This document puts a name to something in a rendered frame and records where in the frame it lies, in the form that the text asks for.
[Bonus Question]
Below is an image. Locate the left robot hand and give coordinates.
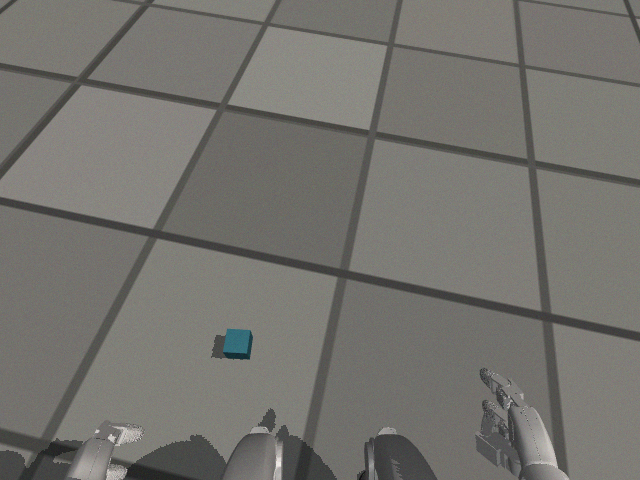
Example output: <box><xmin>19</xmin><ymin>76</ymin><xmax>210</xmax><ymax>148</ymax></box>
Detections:
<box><xmin>64</xmin><ymin>420</ymin><xmax>144</xmax><ymax>480</ymax></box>

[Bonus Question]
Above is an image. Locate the cube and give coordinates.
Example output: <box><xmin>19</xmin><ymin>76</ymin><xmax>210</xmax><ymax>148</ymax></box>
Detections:
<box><xmin>223</xmin><ymin>329</ymin><xmax>253</xmax><ymax>360</ymax></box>

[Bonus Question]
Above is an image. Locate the right robot arm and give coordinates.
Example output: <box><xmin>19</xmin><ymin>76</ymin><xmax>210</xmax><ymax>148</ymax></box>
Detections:
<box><xmin>519</xmin><ymin>464</ymin><xmax>570</xmax><ymax>480</ymax></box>

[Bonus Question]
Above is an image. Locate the right robot hand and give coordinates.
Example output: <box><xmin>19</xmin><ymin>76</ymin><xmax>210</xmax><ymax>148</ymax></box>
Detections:
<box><xmin>475</xmin><ymin>368</ymin><xmax>558</xmax><ymax>478</ymax></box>

